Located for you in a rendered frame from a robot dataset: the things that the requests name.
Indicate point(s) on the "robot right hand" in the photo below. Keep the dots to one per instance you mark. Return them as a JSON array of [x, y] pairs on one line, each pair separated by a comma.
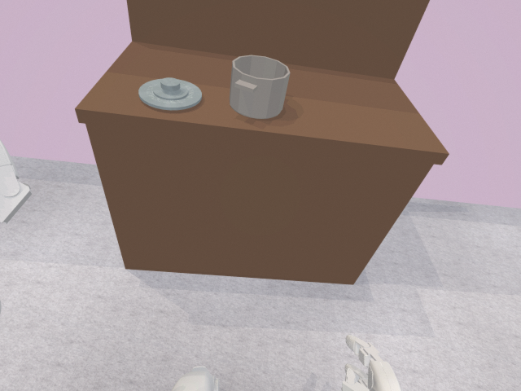
[[380, 376]]

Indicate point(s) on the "left robot shin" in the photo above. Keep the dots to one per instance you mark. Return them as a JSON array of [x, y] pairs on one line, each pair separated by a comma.
[[200, 369]]

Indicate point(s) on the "lid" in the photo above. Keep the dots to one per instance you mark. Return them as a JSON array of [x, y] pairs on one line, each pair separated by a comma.
[[153, 95]]

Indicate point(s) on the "table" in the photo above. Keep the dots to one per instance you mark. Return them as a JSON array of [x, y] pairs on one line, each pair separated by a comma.
[[307, 195]]

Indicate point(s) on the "left robot thigh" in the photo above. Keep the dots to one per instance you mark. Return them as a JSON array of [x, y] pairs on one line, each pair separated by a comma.
[[197, 381]]

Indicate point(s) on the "pot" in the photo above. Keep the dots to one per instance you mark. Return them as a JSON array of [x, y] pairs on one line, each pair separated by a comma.
[[258, 86]]

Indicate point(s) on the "knob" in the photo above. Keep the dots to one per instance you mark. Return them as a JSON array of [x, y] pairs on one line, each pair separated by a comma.
[[170, 84]]

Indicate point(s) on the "robot left hand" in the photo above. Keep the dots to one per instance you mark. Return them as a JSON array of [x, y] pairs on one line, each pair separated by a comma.
[[13, 194]]

